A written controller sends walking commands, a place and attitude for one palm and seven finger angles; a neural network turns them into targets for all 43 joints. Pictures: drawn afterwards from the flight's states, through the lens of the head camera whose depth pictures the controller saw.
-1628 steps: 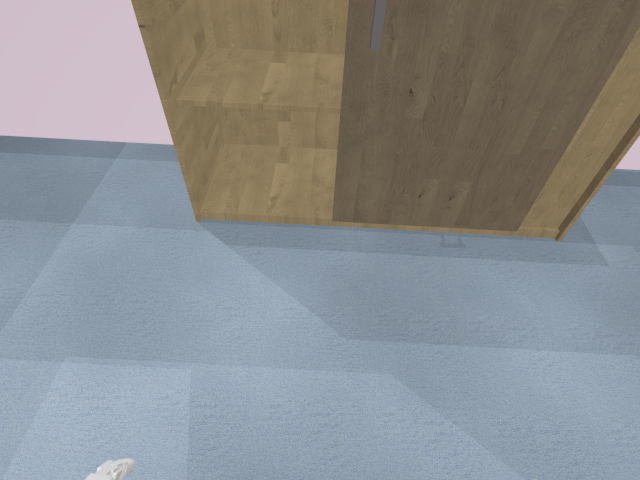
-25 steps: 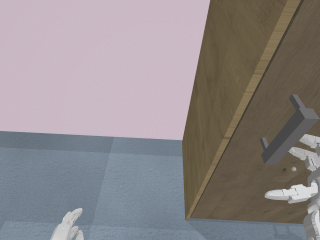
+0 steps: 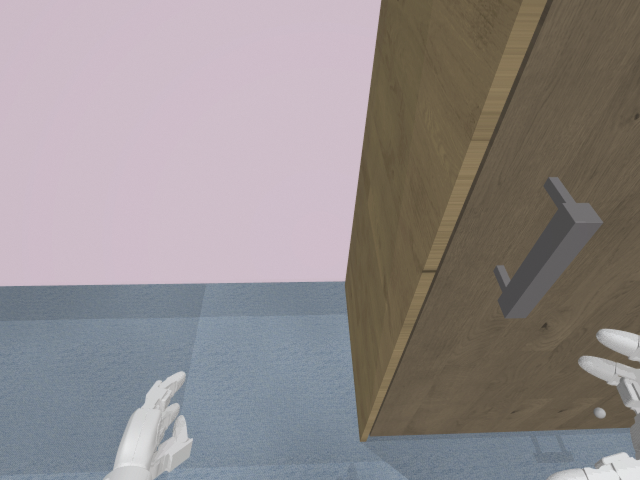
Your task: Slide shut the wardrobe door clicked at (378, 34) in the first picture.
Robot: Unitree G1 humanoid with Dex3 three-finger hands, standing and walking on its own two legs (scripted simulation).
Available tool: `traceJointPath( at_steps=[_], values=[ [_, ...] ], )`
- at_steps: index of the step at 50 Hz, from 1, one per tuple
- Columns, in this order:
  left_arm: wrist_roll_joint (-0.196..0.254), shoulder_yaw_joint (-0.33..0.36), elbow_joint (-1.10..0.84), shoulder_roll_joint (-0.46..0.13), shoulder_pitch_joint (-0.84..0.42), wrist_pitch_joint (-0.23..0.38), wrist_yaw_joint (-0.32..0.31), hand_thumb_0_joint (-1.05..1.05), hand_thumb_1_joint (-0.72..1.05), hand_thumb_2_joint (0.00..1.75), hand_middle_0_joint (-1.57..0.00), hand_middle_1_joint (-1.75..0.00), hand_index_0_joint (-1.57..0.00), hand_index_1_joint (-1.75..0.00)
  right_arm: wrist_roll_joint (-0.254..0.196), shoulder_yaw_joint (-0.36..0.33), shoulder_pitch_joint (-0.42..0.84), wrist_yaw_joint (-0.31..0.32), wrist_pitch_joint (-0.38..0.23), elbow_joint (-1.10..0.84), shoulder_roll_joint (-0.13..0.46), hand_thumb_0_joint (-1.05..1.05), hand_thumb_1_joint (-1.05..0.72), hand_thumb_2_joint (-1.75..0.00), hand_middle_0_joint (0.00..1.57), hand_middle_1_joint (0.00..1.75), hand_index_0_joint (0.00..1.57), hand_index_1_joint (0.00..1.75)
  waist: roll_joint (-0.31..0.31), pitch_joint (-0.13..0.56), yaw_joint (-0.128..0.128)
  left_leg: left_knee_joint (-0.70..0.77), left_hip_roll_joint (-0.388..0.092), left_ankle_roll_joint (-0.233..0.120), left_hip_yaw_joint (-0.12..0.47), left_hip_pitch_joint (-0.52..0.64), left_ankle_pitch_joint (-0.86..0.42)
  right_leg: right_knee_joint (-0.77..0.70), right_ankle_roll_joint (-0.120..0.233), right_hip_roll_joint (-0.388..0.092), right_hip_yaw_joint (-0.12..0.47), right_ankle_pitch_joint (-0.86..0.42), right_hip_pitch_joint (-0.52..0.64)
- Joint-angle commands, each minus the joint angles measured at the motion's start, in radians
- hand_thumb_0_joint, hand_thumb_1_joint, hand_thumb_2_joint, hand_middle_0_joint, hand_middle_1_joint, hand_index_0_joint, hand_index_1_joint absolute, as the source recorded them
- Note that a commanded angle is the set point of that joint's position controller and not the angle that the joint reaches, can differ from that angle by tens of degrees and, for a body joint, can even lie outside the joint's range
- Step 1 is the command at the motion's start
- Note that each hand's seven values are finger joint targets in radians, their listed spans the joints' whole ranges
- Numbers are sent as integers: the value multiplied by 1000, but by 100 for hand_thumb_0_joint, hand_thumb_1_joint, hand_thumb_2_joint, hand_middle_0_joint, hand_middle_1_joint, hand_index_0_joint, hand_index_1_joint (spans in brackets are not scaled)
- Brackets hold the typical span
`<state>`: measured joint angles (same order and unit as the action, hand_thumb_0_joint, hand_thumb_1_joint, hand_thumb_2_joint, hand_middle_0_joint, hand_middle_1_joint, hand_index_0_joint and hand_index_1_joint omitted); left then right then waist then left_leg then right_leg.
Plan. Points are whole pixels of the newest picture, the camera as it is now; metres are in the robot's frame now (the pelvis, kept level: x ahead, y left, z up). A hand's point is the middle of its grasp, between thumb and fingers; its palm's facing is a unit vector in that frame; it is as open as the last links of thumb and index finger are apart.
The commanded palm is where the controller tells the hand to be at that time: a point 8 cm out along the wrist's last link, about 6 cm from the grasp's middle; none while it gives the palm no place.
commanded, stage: draw the hand back to the body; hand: right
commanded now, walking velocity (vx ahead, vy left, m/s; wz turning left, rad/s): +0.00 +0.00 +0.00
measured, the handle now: (532, 251) +0.33 -0.24 +0.15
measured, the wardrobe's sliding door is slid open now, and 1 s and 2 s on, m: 0.00 0.00 0.00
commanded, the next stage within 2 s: step back with the hand held close in 1.68 s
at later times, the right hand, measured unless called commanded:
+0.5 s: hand (613, 400) +0.17 -0.26 +0.13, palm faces +0.09 +0.99 -0.04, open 14.7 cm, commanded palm +0.13 -0.31 +0.14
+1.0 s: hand (613, 356) +0.21 -0.27 +0.15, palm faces +0.37 +0.86 -0.36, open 11.8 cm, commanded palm +0.16 -0.30 +0.17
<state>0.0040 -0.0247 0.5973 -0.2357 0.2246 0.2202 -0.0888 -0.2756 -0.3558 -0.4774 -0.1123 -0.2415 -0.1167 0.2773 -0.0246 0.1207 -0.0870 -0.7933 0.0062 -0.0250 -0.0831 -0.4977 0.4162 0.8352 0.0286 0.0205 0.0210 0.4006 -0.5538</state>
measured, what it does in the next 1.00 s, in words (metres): stands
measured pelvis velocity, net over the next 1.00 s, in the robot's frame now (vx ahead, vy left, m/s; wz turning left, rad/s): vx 0.00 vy -0.02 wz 0.03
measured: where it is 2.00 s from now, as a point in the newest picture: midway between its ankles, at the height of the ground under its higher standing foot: outside the picture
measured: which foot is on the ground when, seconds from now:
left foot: down 0.00-1.00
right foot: down 0.00-1.00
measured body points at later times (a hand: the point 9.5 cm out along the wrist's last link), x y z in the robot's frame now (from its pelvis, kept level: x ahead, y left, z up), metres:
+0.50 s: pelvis +0.00 -0.01 +0.01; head -0.03 +0.00 +0.46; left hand +0.18 +0.23 -0.04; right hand +0.16 -0.32 +0.13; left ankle -0.01 +0.11 -0.70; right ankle +0.01 -0.10 -0.70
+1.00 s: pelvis +0.00 -0.02 +0.03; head -0.01 -0.01 +0.48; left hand +0.17 +0.19 -0.06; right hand +0.18 -0.31 +0.17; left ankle -0.01 +0.11 -0.70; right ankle +0.01 -0.10 -0.70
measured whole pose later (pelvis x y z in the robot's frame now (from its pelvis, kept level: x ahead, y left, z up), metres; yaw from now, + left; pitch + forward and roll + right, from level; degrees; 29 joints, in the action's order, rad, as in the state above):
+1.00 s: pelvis +0.00 -0.02 +0.03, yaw +2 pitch -2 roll +1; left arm 0.00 -0.06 0.66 -0.21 0.25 0.20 -0.09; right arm -0.06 -0.24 -0.45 0.12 -0.04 -0.33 0.33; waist -0.05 0.03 -0.07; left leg -0.55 -0.01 0.01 -0.03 -0.21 0.31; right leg 0.58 0.06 0.04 -0.03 0.31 -0.25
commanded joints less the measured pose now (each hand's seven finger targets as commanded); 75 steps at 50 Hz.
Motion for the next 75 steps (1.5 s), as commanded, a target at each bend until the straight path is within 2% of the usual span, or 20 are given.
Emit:
traceJointPath(
  at_steps=[1, 5, 6, 8, 14, 17, 19, 24, 30, 31, 32, 34, 36, 40, 42, 51, 57, 60, 65, 75],
  values=[
    [-1, 48, -141, -124, -49, 66, -7, 0, 90, 90, -20, -30, -20, -30, -6, -86, 56, 16, -101, -301, 184, 0, 55, -20, 25, 115, 25, 115, -67, 87, 19, 94, 13, -9, 24, 0, -206, -107, -21, -5, 37, -241, 100],
    [3, 51, -135, -126, -49, 71, -12, 0, 90, 90, -20, -30, -20, -30, -19, -109, 29, 22, -100, -253, 175, 0, 55, -20, 25, 115, 25, 115, -17, 65, 15, 93, 14, -9, 21, -19, -143, -104, -23, -5, 45, -176, 60],
    [23, 38, -134, -153, -29, 80, -15, 0, 90, 90, -20, -30, -20, -30, -43, -9, 38, -108, -71, -211, 177, 0, 55, -20, 25, 115, 25, 115, -36, 90, 75, 115, 10, -8, 44, 15, -165, -104, -19, -13, 41, -176, 93],
    [39, 36, -151, -146, -52, 99, -33, 0, 90, 90, -20, -30, -20, -30, -76, -64, 126, -204, -49, -299, 260, 0, 55, -20, 25, 115, 25, 115, -81, 153, 44, 134, 3, -9, 68, 78, -208, -101, -6, -8, 34, -198, 110],
    [59, 14, -170, -141, -85, 160, -52, 0, 90, 90, -20, -30, -20, -30, -192, -171, 131, -353, 42, -215, 315, 0, 55, -20, 25, 115, 25, 115, -31, 89, 13, 169, 12, -8, 59, 138, -266, -142, -12, -15, 52, -240, 139],
    [64, 18, -179, -130, -94, 161, -39, 0, 90, 90, -20, -30, -20, -30, -220, -237, 53, -316, 103, -140, 294, 0, 55, -20, 25, 115, 25, 115, 17, 47, -24, 182, 19, -6, 45, 148, -242, -167, -24, -16, 49, -241, 125],
    [66, 18, -194, -129, -93, 164, -21, 0, 90, 90, -20, -30, -20, -30, -215, -192, 40, -299, 130, -181, 244, 0, 55, -20, 25, 115, 25, 115, -46, 36, -23, 173, 18, -7, 28, 134, -247, -184, -31, -15, 42, -248, 152],
    [63, 22, -206, -143, -73, 172, -9, 0, 90, 90, -20, -30, -20, -30, -167, -117, 91, -281, 170, -263, 235, 0, 55, -20, 25, 115, 25, 115, -43, 1, 8, 201, 15, -1, 49, 107, -200, -191, -14, -21, 38, -201, 159],
    [61, 16, -184, -146, -71, 191, -29, 0, 90, 90, -20, -30, -20, -30, -135, -130, 233, -236, 119, -357, 285, 0, 37, -29, 24, 104, 24, 104, -67, -33, 26, 245, 14, -5, 58, 76, -41, -220, -8, -24, 53, -79, 177],
    [23, 30, -162, -136, -109, 169, -33, 0, 90, 90, -20, -30, -20, -30, 57, -188, 317, -30, 119, -388, 444, 0, 33, -31, 24, 102, 24, 102, -73, -67, -15, 324, -8, -18, 124, 100, 13, -245, -8, -25, 41, -8, 148],
    [16, 26, -154, -124, -102, 160, -37, 0, 90, 90, -20, -30, -20, -30, 71, -153, 263, 58, 128, -365, 365, 0, 30, -32, 24, 100, 24, 100, -44, -132, 6, 365, -25, -15, 126, 78, 85, -244, -15, -22, 28, 43, 132],
    [16, 19, -146, -107, -101, 136, -35, 0, 90, 90, -20, -30, -20, -30, 111, -42, 195, 125, 140, -336, 236, 0, 22, -36, 24, 96, 24, 96, -66, -145, 25, 355, -39, -14, 116, 81, 115, -253, -13, -27, 29, 86, 170],
    [11, 16, -143, -104, -99, 116, -29, 0, 90, 90, -20, -30, -20, -30, 144, -8, 138, 170, 130, -393, 213, 0, 15, -39, 24, 92, 24, 92, -139, -75, 17, 311, -34, -15, 89, 136, 10, -304, -10, -33, 48, 67, 226],
    [-1, 23, -137, -112, -103, 90, -18, 0, 90, 90, -20, -30, -20, -30, 186, 8, 101, 228, 124, -443, 224, 0, 1, -46, 23, 83, 23, 83, -41, -4, 14, 299, -27, -8, 78, 222, -99, -353, -4, -46, 58, -32, 266],
    [-2, 25, -131, -115, -108, 73, -19, 0, 90, 90, -20, -30, -20, -30, 197, -8, 101, 242, 129, -415, 242, 0, -7, -50, 23, 79, 23, 79, 27, -40, 14, 317, -23, -5, 73, 236, -110, -369, -4, -50, 51, -67, 260],
    [-7, 28, -109, -101, -113, 30, -4, 0, 90, 90, -20, -30, -20, -30, 224, 7, 155, 249, 122, -460, 216, 0, -39, -65, 22, 60, 22, 60, -71, -25, 8, 338, -26, -8, 64, 307, -272, -406, -37, -60, 45, -366, 393],
    [-11, 38, -103, -103, -106, 0, 14, 0, 90, 90, -20, -30, -20, -30, 225, 0, 137, 242, 130, -435, 213, 0, -61, -76, 21, 47, 21, 47, -24, -21, 6, 362, -24, -4, 61, 347, -354, -414, -51, -66, 26, -513, 434],
    [-10, 40, -106, -100, -112, -22, 18, 0, 90, 90, -20, -30, -20, -30, 221, -8, 175, 237, 130, -426, 216, 0, -72, -81, 21, 41, 21, 41, 2, -36, 8, 374, -23, -2, 61, 354, -363, -424, -46, -65, 18, -504, 435],
    [-13, 38, -107, -95, -120, -38, 18, 0, 90, 90, -20, -30, -20, -30, 225, -12, 252, 237, 125, -459, 229, 0, -90, -90, 20, 30, 20, 30, -77, -1, 8, 389, -23, -2, 66, 378, -393, -429, -46, -57, 7, -541, 481],
    [-13, 42, -118, -90, -147, -76, 19, 0, 90, 90, -20, -30, -20, -30, 213, -7, 212, 220, 135, -411, 216, 0, -90, -90, 20, 30, 20, 30, 5, -43, 8, 432, -22, 4, 74, 388, -396, -448, -13, -45, -22, -434, 468]
  ],
)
